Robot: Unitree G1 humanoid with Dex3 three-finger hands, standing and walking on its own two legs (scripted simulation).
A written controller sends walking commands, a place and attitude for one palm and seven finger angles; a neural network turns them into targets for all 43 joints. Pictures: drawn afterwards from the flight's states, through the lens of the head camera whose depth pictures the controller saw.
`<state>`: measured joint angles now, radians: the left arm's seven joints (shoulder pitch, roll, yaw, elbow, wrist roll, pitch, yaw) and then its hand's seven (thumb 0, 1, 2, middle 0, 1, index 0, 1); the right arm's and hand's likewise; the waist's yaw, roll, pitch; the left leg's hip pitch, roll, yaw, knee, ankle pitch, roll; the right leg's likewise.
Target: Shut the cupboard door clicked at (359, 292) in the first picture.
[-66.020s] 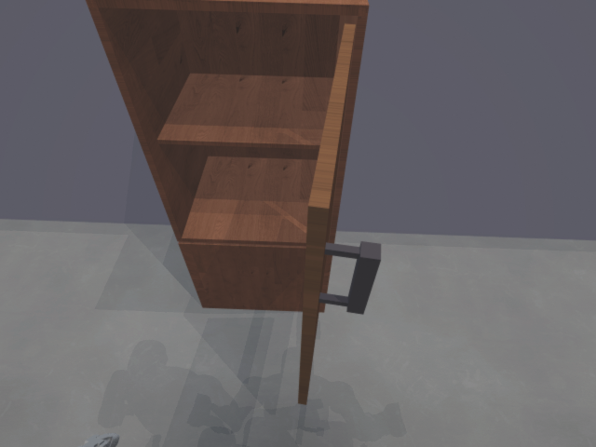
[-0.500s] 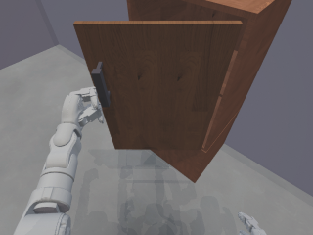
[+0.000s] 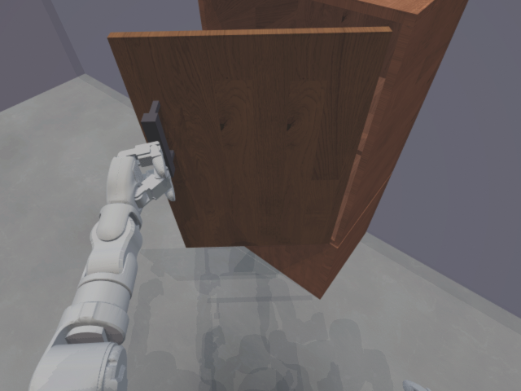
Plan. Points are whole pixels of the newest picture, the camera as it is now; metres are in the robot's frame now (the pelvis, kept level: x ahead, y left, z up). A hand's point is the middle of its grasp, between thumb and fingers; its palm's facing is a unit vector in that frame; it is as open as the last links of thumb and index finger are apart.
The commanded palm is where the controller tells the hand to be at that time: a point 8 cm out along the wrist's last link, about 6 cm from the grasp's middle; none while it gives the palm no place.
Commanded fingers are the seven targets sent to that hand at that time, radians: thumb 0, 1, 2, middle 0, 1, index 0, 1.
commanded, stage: push the door shut along its arc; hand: left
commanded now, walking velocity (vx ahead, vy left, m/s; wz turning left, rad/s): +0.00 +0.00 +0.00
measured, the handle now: (161, 139) +0.51 +0.19 +0.11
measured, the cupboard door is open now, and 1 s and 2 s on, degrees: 40 28 17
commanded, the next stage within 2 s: pull the fist back off the door in 1.92 s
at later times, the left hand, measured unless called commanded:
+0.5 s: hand (175, 153) +0.46 +0.15 +0.12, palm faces -0.06 -1.00 -0.01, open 3.1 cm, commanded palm +0.45 +0.20 +0.11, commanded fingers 0.00 0.90 0.90 -1.30 -1.50 -1.30 -1.50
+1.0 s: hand (185, 134) +0.51 +0.14 +0.12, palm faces -0.17 -0.98 +0.00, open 3.1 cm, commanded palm +0.52 +0.19 +0.11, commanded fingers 0.00 0.90 0.90 -1.30 -1.50 -1.30 -1.50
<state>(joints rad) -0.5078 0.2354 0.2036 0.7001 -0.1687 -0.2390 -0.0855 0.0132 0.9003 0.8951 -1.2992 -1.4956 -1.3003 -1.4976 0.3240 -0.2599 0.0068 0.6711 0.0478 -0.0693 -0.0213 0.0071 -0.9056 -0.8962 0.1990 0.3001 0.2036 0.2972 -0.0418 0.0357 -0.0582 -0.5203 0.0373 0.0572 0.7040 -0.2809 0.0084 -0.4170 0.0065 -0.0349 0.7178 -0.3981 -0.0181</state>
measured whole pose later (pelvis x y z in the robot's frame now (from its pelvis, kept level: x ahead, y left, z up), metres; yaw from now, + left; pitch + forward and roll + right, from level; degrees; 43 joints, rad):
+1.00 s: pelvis -0.01 +0.01 -0.02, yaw +0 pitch +16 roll -2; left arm -1.09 0.49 0.27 1.29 -0.13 -0.28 -0.33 0.01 0.90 0.90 -1.30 -1.50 -1.31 -1.50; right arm 0.38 -0.30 0.02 0.71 0.03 -0.07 -0.02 0.00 -0.91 -0.90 0.20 0.30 0.21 0.30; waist -0.18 0.04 -0.07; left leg -0.82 0.05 0.02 0.86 -0.31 0.02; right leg -0.69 0.02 -0.06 0.84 -0.42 -0.01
